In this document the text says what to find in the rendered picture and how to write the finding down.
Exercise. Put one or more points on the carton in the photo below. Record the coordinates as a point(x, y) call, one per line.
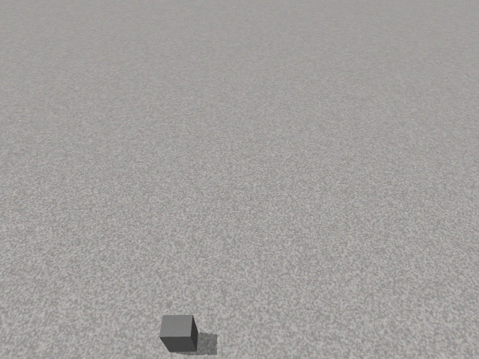
point(179, 333)

